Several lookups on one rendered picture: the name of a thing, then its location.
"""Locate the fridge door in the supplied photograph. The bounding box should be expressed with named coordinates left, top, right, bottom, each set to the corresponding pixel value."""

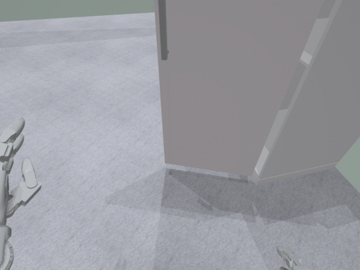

left=154, top=0, right=324, bottom=176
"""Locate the left robot hand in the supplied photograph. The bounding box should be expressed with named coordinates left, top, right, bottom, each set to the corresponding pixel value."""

left=0, top=118, right=42, bottom=225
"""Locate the left robot forearm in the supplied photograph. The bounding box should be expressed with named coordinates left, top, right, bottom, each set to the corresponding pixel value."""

left=0, top=225, right=14, bottom=270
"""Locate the right robot hand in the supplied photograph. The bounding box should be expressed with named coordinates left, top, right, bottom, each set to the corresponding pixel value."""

left=277, top=246, right=309, bottom=270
